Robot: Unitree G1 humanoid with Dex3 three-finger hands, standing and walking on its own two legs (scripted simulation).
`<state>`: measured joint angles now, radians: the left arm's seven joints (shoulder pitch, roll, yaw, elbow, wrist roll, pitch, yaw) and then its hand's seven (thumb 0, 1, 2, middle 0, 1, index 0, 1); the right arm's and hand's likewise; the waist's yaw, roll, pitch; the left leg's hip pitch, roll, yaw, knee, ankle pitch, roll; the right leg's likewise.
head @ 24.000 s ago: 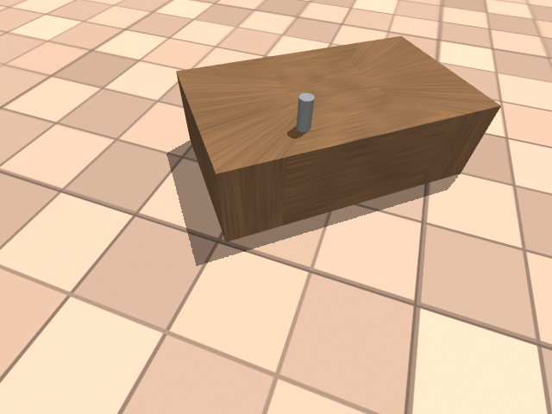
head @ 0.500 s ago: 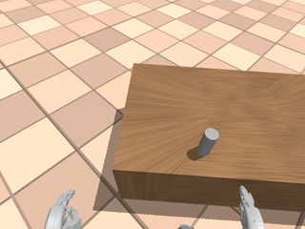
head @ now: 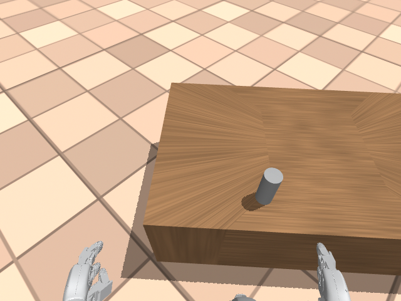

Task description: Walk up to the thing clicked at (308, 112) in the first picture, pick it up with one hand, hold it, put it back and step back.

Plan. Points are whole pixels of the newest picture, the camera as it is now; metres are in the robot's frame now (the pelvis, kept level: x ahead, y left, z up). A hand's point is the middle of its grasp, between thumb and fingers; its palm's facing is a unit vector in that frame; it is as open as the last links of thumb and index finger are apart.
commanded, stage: home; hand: right
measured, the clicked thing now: (268, 187) +0.50 -0.22 -0.24
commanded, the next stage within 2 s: stand in 1.04 s
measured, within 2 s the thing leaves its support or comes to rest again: neither
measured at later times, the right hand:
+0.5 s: hand (299, 287) +0.18 -0.18 -0.06, palm faces +0.13 +0.95 -0.28, open 17.5 cm
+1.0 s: hand (297, 290) +0.17 -0.18 -0.06, palm faces +0.13 +0.95 -0.28, open 17.4 cm
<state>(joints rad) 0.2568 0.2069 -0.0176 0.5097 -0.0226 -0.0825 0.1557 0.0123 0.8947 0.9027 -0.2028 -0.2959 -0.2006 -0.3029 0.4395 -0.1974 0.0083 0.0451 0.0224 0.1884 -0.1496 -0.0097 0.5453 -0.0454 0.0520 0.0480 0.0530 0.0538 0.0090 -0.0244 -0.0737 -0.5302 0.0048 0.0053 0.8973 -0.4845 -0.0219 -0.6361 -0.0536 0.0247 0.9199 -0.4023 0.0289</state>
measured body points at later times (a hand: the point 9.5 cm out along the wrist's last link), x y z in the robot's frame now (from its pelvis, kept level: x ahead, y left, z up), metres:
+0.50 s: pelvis +0.00 +0.00 +0.00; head +0.03 +0.00 +0.45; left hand +0.17 +0.24 -0.07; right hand +0.17 -0.23 -0.04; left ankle -0.02 +0.14 -0.69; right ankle +0.04 -0.14 -0.69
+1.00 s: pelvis +0.00 +0.00 +0.00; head +0.02 +0.01 +0.45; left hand +0.16 +0.25 -0.08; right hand +0.16 -0.23 -0.04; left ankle -0.02 +0.14 -0.69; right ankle +0.04 -0.14 -0.69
